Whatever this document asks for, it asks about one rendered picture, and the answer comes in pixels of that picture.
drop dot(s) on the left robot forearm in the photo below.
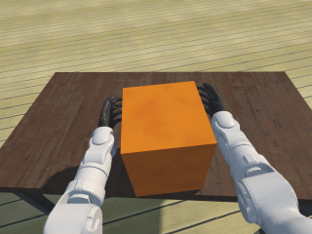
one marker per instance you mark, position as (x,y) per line
(88,185)

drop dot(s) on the robot right hand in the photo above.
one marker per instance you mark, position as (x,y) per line
(213,102)

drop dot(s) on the right robot forearm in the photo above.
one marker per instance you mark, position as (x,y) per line
(238,152)

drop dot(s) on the table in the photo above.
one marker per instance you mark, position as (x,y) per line
(44,151)

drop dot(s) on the carton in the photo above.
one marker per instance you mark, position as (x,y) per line
(167,141)

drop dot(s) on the left robot upper arm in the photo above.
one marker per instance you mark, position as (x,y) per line
(74,218)

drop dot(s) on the robot left hand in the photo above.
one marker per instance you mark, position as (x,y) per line
(107,115)

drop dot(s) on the right robot upper arm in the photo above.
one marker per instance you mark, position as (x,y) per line
(267,201)

